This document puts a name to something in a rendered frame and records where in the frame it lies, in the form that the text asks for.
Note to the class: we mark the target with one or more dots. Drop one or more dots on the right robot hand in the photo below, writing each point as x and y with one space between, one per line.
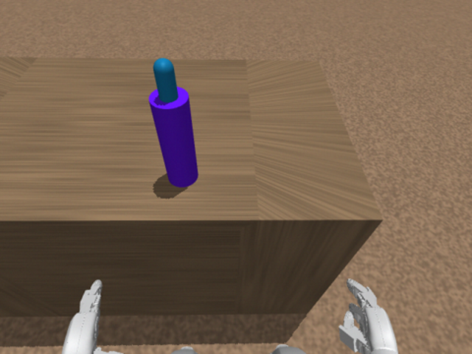
375 327

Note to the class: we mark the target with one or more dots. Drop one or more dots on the bottle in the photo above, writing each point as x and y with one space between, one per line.
170 106

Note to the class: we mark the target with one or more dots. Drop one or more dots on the left robot hand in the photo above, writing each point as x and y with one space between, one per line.
81 337

